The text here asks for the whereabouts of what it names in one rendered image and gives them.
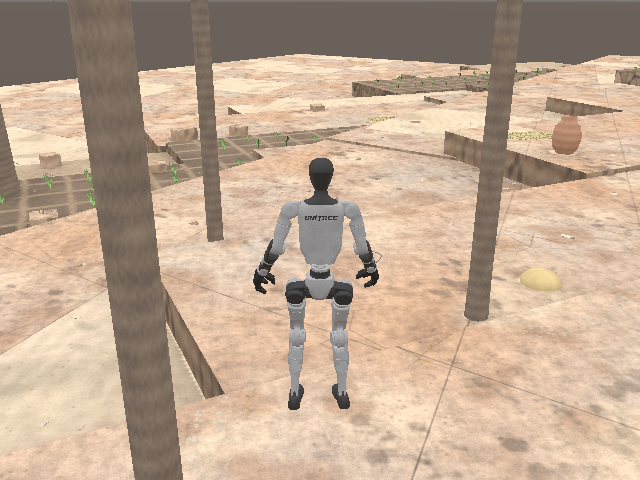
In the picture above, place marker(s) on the right robot shin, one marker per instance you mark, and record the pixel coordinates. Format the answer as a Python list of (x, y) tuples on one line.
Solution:
[(341, 362)]

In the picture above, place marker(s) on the robot left hand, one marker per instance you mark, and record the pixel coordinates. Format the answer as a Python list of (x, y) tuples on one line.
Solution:
[(258, 279)]

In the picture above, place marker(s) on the robot right forearm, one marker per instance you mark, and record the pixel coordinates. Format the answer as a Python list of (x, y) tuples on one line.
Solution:
[(368, 260)]

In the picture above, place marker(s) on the left robot upper arm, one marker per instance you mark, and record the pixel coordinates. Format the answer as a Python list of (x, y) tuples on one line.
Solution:
[(288, 211)]

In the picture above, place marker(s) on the robot left forearm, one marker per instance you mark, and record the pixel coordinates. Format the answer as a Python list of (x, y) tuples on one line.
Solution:
[(267, 261)]

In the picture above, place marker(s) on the right robot upper arm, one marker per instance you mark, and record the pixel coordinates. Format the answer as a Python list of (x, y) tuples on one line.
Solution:
[(352, 211)]

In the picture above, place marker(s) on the robot right hand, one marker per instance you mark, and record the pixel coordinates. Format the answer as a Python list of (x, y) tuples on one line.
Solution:
[(374, 277)]

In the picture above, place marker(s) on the robot left foot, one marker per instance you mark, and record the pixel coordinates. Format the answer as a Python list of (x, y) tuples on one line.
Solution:
[(294, 401)]

